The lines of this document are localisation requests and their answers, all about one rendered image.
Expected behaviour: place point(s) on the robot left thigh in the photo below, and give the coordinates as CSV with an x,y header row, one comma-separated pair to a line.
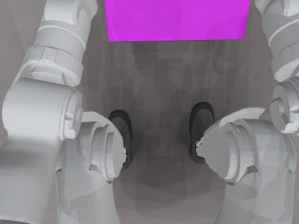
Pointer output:
x,y
84,188

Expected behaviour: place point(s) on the left robot forearm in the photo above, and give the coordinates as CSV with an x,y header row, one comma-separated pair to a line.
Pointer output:
x,y
61,40

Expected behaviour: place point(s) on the robot left foot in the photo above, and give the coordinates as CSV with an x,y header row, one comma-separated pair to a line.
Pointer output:
x,y
124,125

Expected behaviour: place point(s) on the robot right upper arm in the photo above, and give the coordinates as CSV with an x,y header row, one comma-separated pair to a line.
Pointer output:
x,y
284,108

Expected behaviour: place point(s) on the robot left upper arm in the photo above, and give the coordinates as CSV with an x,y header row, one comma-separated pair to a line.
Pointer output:
x,y
39,116

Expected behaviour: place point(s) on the carton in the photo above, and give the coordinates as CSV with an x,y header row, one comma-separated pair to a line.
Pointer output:
x,y
176,20

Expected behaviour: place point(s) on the right robot forearm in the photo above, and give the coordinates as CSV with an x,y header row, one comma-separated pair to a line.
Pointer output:
x,y
280,23

